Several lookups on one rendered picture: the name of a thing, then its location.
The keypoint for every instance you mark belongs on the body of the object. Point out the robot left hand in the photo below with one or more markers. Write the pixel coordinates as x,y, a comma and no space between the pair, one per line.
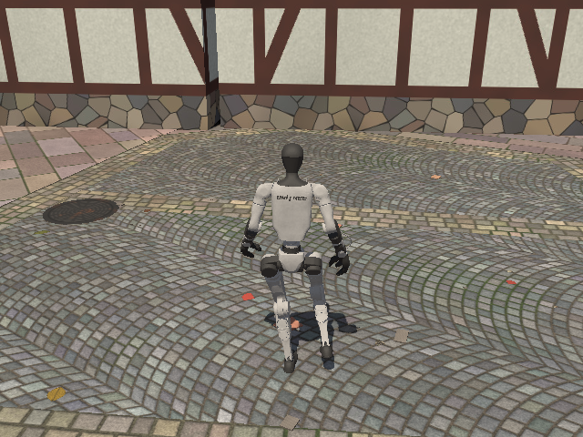
245,251

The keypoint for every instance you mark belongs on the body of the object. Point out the robot right upper arm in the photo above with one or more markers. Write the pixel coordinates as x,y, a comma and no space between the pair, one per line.
325,205

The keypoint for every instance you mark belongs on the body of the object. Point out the robot head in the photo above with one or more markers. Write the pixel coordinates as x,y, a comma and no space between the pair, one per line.
292,157

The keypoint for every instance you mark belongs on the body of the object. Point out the robot left forearm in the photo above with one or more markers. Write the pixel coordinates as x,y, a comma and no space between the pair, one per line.
249,236

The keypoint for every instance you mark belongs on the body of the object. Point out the robot left upper arm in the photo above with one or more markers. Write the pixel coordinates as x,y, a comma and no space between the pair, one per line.
263,191

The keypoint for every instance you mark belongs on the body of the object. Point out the left robot thigh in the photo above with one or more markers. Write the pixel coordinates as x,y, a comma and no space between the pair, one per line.
274,279

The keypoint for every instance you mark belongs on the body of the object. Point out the robot right forearm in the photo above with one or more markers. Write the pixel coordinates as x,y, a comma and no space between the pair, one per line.
337,242

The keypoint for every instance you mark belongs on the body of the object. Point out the robot right hand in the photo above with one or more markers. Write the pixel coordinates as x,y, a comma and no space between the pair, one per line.
342,261

